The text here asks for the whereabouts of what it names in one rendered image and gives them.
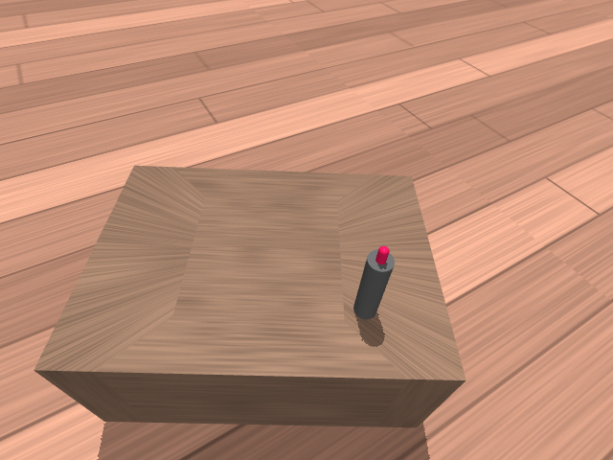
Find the bottle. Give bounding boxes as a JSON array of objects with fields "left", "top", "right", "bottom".
[{"left": 353, "top": 246, "right": 395, "bottom": 319}]

